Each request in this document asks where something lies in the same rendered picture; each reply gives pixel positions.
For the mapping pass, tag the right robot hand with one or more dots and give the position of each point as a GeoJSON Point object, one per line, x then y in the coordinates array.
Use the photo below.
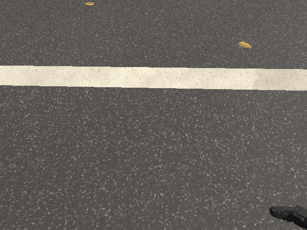
{"type": "Point", "coordinates": [297, 215]}

